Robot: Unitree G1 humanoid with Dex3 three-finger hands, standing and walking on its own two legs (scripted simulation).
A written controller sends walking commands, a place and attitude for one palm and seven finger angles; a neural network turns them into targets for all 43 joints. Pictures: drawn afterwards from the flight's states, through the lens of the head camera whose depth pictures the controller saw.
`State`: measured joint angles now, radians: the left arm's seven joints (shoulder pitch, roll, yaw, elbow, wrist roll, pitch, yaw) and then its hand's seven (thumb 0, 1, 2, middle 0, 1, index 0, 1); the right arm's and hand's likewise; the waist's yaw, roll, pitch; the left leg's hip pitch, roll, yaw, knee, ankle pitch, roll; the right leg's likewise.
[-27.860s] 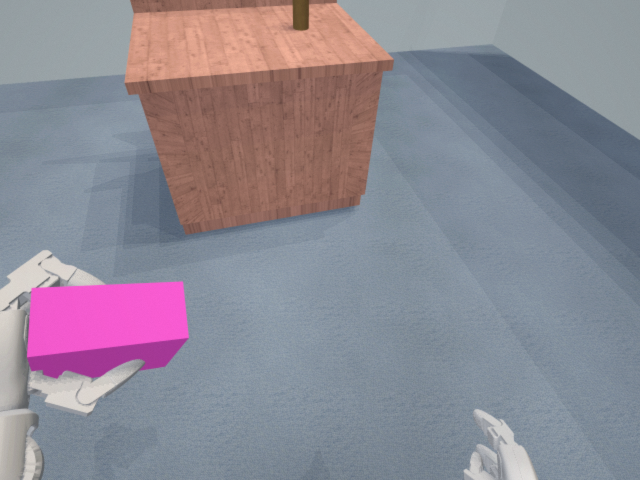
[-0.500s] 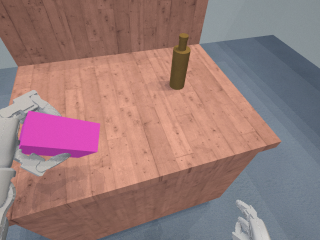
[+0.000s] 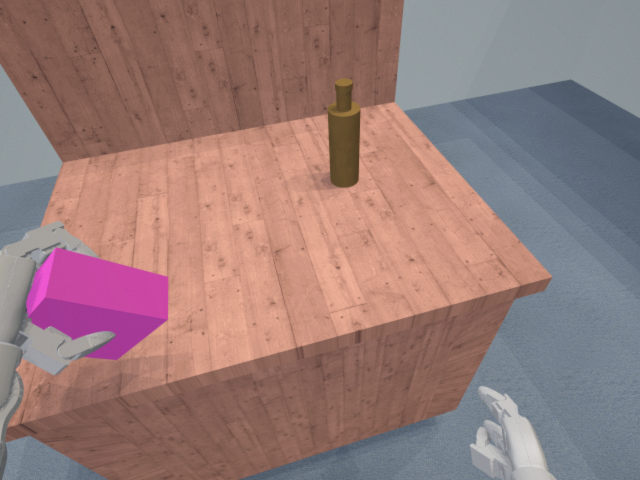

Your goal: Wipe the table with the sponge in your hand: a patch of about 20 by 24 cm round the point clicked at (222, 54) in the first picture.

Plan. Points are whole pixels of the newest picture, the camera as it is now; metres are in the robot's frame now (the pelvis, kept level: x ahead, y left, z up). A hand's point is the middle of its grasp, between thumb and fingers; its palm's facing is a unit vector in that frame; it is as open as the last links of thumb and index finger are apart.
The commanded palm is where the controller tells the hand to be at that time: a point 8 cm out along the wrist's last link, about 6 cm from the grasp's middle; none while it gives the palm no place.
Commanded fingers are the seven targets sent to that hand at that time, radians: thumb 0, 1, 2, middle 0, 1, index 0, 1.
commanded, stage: turn the palm down, sponge in hand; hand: left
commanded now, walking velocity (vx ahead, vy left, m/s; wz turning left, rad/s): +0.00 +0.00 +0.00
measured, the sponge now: (108, 313) +0.24 +0.27 +0.12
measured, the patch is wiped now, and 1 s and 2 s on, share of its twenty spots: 0.00 0.00 0.00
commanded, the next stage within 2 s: move the sponge above the wiping area in 1.64 s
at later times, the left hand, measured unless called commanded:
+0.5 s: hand (109, 301) +0.24 +0.26 +0.15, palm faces +0.19 -0.38 -0.90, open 9.9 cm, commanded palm +0.21 +0.28 +0.20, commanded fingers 0.00 0.10 1.30 -1.20 -1.60 -1.20 -1.60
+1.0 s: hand (82, 293) +0.25 +0.30 +0.15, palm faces +0.13 -0.17 -0.98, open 9.9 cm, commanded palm +0.21 +0.29 +0.21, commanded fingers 0.00 0.10 1.30 -1.20 -1.60 -1.20 -1.60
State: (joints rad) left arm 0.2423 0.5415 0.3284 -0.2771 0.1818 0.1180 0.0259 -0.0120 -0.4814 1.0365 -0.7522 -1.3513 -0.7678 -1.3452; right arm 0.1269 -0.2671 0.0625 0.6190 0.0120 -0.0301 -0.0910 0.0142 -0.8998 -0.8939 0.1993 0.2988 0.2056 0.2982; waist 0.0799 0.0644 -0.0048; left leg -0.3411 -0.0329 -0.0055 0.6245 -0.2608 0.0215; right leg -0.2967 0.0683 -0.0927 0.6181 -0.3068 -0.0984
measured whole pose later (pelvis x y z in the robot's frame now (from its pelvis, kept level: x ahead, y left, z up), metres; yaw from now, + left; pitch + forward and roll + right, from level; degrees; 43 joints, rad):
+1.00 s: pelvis +0.01 +0.02 +0.01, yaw -2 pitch -2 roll +0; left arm 0.18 0.57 0.04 -0.32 0.72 0.37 -0.01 -0.01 -0.48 1.04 -0.75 -1.35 -0.77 -1.34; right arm 0.03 -0.26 0.08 0.62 0.04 0.02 -0.10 0.01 -0.90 -0.89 0.20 0.30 0.20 0.30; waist 0.12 0.10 0.00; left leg -0.24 -0.05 0.01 0.51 -0.23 0.04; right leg -0.21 0.06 -0.03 0.51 -0.27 -0.08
